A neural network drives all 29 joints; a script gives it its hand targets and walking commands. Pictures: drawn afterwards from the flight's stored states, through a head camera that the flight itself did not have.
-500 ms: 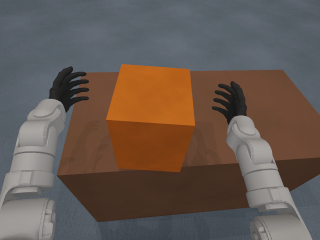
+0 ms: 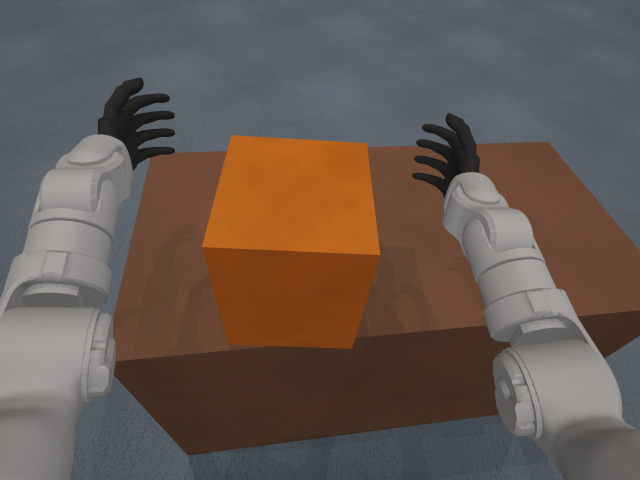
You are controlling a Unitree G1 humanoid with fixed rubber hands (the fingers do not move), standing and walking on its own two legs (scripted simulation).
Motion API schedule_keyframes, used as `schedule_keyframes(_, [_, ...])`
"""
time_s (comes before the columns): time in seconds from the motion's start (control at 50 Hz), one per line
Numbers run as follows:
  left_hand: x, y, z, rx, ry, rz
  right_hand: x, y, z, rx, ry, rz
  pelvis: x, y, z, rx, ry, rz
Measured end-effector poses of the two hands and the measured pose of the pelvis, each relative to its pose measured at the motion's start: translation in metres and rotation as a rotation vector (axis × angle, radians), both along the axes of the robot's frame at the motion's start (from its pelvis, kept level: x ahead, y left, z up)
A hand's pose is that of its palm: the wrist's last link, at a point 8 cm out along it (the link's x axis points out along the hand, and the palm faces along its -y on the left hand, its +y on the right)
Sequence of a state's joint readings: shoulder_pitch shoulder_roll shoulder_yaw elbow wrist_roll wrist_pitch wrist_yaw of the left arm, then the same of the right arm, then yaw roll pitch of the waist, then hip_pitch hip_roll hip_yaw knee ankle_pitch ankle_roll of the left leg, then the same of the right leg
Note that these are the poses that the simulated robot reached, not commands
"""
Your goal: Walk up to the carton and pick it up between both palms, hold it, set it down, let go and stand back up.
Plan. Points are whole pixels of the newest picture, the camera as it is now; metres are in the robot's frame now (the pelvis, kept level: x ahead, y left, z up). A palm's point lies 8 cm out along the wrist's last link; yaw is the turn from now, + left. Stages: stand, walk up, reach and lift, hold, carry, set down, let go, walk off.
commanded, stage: reach and lift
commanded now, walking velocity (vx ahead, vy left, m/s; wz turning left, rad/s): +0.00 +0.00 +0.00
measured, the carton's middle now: (294, 247) +0.44 +0.02 +0.01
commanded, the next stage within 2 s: none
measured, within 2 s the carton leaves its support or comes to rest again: neither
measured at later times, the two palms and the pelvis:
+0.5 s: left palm (149, 226) +0.43 +0.22 +0.07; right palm (423, 240) +0.40 -0.15 +0.07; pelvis +0.00 -0.01 -0.01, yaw +1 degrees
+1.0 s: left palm (162, 235) +0.44 +0.21 +0.04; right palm (412, 251) +0.40 -0.14 +0.04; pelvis -0.01 +0.01 -0.02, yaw +0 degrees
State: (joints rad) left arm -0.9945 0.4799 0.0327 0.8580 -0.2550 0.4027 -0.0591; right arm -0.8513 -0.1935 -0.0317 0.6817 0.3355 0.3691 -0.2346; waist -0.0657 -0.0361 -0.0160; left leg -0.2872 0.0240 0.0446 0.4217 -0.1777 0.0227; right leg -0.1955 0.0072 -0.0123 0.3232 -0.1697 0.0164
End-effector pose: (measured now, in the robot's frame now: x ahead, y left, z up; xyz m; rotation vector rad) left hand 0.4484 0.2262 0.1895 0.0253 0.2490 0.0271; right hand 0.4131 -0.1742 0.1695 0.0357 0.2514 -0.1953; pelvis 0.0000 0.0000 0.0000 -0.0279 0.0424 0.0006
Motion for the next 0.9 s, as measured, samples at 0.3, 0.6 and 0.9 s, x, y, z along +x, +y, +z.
schedule_keyframes(0.3, [-0.017, -0.003, -0.085, 0.008, 0.052, 0.012, -0.015, 0.016, -0.078, -0.004, 0.07, -0.014, 0.005, -0.005, -0.002, -0.004, 0.022, 0.012])
schedule_keyframes(0.6, [-0.016, -0.006, -0.125, 0.007, 0.032, 0.028, -0.008, 0.016, -0.11, -0.031, 0.058, -0.021, 0.003, -0.006, -0.013, -0.016, 0.163, 0.022])
schedule_keyframes(0.9, [-0.015, -0.012, -0.151, -0.005, 0.018, -0.006, -0.019, 0.025, -0.132, -0.017, 0.046, -0.041, -0.004, 0.001, -0.021, -0.026, 0.223, 0.01])
